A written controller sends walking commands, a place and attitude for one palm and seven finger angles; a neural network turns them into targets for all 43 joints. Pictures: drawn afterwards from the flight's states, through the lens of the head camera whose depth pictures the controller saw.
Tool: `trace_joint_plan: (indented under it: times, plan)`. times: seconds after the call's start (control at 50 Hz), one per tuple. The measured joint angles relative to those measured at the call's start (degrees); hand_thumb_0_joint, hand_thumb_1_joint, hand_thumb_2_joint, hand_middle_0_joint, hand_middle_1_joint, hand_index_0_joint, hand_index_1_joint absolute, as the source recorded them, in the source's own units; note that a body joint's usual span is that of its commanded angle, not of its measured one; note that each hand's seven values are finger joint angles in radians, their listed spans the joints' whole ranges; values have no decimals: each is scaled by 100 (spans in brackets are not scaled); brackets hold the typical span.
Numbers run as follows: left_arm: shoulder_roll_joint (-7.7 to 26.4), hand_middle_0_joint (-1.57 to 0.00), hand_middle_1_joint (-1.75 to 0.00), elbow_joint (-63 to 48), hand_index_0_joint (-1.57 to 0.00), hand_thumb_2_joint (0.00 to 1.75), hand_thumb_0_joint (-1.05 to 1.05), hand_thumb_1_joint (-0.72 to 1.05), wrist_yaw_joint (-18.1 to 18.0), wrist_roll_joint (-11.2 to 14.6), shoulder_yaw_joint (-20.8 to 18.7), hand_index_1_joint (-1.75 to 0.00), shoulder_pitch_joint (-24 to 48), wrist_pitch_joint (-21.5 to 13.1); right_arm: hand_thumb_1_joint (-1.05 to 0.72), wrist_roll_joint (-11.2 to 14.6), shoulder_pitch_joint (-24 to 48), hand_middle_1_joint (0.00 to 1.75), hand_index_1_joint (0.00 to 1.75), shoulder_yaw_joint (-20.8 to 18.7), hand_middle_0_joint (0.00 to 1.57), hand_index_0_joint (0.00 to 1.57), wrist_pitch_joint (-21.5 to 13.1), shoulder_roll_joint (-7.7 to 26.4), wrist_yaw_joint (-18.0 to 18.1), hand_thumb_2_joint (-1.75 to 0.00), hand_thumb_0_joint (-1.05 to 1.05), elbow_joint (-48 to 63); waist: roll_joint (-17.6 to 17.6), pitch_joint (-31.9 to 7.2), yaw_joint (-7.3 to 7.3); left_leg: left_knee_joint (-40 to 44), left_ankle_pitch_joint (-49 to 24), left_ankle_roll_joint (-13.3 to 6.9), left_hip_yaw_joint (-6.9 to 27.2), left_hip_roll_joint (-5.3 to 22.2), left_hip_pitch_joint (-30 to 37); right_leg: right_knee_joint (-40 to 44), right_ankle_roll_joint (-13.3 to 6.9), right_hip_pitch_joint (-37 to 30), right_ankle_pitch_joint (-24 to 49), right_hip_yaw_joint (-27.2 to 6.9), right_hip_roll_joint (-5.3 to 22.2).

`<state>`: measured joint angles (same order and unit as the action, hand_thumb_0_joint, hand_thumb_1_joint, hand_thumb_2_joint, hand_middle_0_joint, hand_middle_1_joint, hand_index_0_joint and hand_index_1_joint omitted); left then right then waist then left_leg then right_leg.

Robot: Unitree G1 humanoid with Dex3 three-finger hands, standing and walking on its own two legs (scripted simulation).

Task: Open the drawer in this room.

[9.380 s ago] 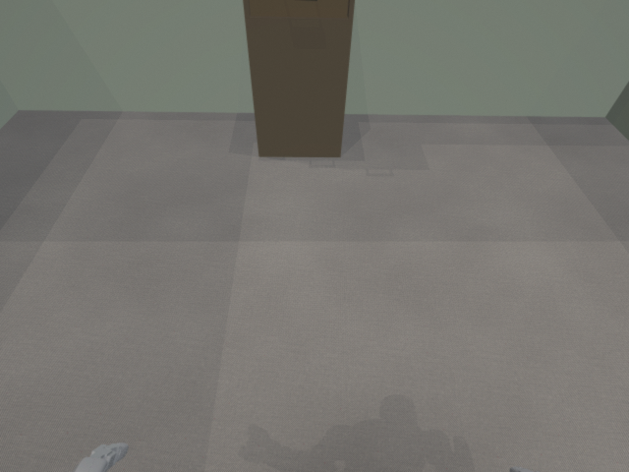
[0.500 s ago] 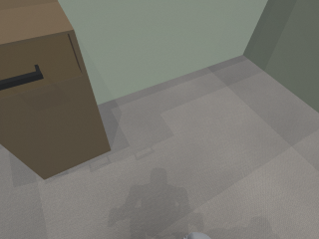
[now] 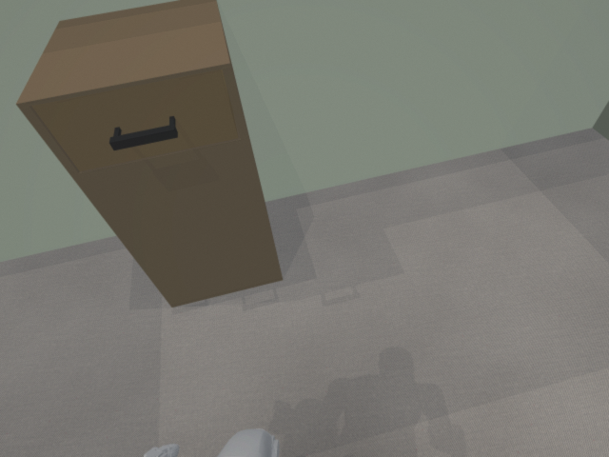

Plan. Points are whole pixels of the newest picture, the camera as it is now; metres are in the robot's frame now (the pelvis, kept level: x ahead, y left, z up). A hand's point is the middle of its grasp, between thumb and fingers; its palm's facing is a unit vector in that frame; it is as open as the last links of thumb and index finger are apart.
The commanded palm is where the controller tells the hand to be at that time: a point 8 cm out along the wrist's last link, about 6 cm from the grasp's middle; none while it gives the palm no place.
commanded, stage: turn to face it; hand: left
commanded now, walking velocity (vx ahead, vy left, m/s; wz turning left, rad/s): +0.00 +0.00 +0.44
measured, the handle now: (144, 131) +0.76 +0.38 +0.01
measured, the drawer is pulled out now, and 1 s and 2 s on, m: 0.00 0.00 0.00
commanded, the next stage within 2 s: take the last steps up to it in 0.28 s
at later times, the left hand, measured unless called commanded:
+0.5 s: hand out of the picture -0.04 +0.26 -0.18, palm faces +0.25 -0.94 -0.25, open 7.4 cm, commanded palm none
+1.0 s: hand out of the picture +0.00 +0.17 -0.16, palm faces +0.29 -0.94 -0.20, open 7.3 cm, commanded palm none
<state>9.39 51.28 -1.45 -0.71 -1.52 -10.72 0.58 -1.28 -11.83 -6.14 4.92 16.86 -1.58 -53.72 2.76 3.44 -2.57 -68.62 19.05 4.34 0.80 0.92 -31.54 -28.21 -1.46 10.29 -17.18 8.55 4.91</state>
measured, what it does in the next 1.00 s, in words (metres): steps on the spot: left foot, then right foot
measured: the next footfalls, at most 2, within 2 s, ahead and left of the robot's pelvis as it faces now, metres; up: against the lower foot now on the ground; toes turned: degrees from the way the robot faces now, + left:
left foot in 0.28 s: -0.01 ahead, +0.15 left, +0.00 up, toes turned +14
right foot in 0.72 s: +0.08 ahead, -0.08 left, +0.00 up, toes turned +5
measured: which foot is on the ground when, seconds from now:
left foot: up 0.00-0.26, down 0.28-0.72, up 0.74-1.00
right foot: down 0.00-0.28, up 0.30-0.70, down 0.72-1.00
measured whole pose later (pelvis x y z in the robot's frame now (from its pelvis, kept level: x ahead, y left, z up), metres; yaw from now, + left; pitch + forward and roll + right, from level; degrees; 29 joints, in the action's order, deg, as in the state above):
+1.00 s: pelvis +0.08 +0.01 +0.00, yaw +14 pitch -2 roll +0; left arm 7.2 63.8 -1.0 -0.9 -1.3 -22.6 -3.7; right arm -1.4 -16.5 -4.0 1.2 11.9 -1.1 -62.2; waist 2.0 1.6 -0.7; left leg -58.1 12.2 1.0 -2.5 6.3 -31.4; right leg -17.6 -2.3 0.8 -15.4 8.8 0.2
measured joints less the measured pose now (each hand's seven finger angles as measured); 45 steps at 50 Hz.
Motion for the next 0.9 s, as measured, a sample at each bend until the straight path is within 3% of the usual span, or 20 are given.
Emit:
trace_joint_plan:
  times: [0.16, 0.22, 0.26, 0.28, 0.3, 0.34, 0.42, 0.52, 0.6, 0.66, 0.72, 0.78, 0.84, 0.9]
  plan:
    - [60, -20, -30, 109, -21, 90, 1, 90, 10, -72, 14, -30, -310, -55, -91, 39, 347, 30, 29, 144, 20, 20, 59, -88, 25, -90, 1, -86, -174, 136, 292, 1401, 526, 15, -237, 209, 792, -131, 47, 87, -73, 495, 211]
    - [182, -20, -30, 233, -21, 90, 1, 90, 14, -91, -36, -30, -435, -19, -91, 75, 549, 30, 29, 229, 20, 20, -29, -171, 41, -90, 1, -11, -274, 200, 417, 2307, 597, -84, -409, 158, 1201, -295, 126, 200, -128, 613, 298]
    - [291, -20, -30, 338, -21, 90, 1, 90, 12, -68, -87, -30, -523, 19, -91, 88, 631, 30, 29, 285, 20, 20, -124, -226, 43, -90, 1, 67, -334, 198, 455, 3186, 114, -159, -534, 115, 1582, -516, 215, 298, -230, 705, 365]
    - [344, -20, -30, 373, -21, 90, 1, 90, 13, -41, -115, -30, -585, 49, -91, 79, 648, 30, 29, 312, 20, 20, -193, -238, 39, -90, 1, 112, -340, 162, 463, 3601, -75, -335, -552, 109, 1761, -741, 268, 411, -320, 725, 391]
    - [434, -20, -30, 433, -21, 90, 1, 90, 8, -16, -143, -30, -576, 104, -91, 72, 688, 30, 29, 324, 20, 20, -257, -308, 53, -90, 1, 123, -453, 183, 473, 3585, -5, -487, -553, 35, 1735, -1124, 355, 575, -662, 538, 426]
    - [561, -20, -30, 522, -21, 90, 1, 90, -25, -6, -176, -30, -541, 241, -91, 62, 718, 30, 29, 397, 20, 20, -311, -418, 73, -90, 1, 141, -563, 219, 525, 3498, 83, -588, -523, -11, 1727, -2039, 436, 919, -1267, 41, 285]
    - [603, -20, -30, 616, -20, 90, 1, 90, -10, 10, -206, -30, -439, 295, -91, 42, 651, 30, 30, 476, 20, 21, -337, -532, 170, -90, 0, 89, -477, 175, 509, 3848, -123, -598, -377, 11, 1914, -3147, 539, 1350, -1082, -424, 57]
    - [519, -19, -30, 625, -20, 90, 1, 91, 81, -21, -153, -30, -362, 175, -91, 30, 400, 30, 30, 511, 20, 21, -429, -643, 187, -90, 0, -73, -384, 17, 453, 4295, -337, -611, -314, -31, 2182, -3022, 577, 1366, -667, -617, 19]
    - [389, -19, -30, 693, -20, 90, 1, 91, 148, -44, -93, -30, -296, 124, -91, 4, 29, 30, 30, 456, 20, 21, -516, -692, 208, -90, 0, -225, -324, -146, 298, 4486, -371, -575, -296, -63, 2366, -2312, 528, 1135, -661, -560, 2]
    - [265, -19, -30, 707, -20, 90, 1, 91, 203, -42, -54, -30, -208, 65, -92, -27, -244, 30, 30, 416, 21, 21, -512, -620, 201, -90, 0, -394, -249, -204, 169, 4444, -289, -503, -285, -55, 2433, -1456, 477, 845, -688, -455, -57]
    - [170, -19, -30, 679, -20, 90, 1, 90, 238, -48, -40, -30, -173, -84, -92, -16, -536, 30, 30, 379, 20, 21, -475, -548, 207, -90, 0, -601, -202, -251, 110, 4056, -5, -382, -285, -36, 2366, -386, 402, 390, -175, -338, -162]
    - [-22, -20, -30, 697, -20, 90, 1, 90, 194, -62, -9, -30, -167, -256, -92, 21, -771, 30, 30, 330, 20, 21, -360, -448, 198, -90, 0, -848, 42, -239, 110, 2646, 831, -494, -161, 105, 1839, -436, 24, 236, -64, -114, -310]
    - [-95, -20, -30, 740, -21, 90, 0, 92, 90, -24, -51, -30, -427, -360, -91, -6, -816, 30, 29, 293, 20, 20, -271, -450, 120, -90, 1, -1009, -21, -287, 213, 1283, 538, -534, -246, 161, 1128, -42, -91, -103, -53, -75, -338]
    - [-101, -20, -30, 924, -21, 90, 0, 92, 51, -12, -43, -30, -733, -380, -91, -26, -717, 30, 29, 253, 20, 20, -312, -458, 78, -90, 1, -966, -79, -264, 196, 829, -84, -453, -306, 332, 569, 494, -97, -474, 118, -63, -386]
